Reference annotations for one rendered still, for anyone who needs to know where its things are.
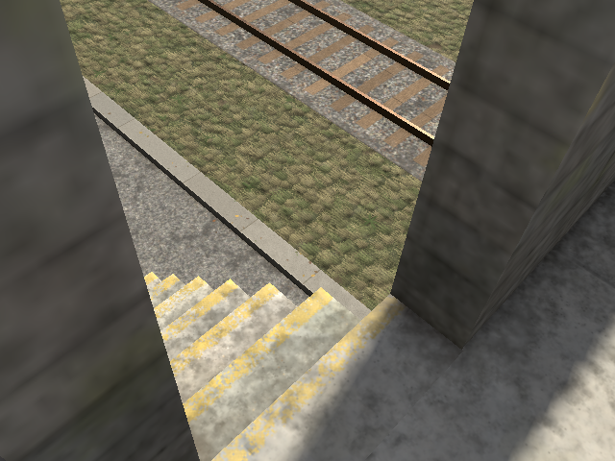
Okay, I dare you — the stairs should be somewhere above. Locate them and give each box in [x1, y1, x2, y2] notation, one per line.
[144, 272, 360, 461]

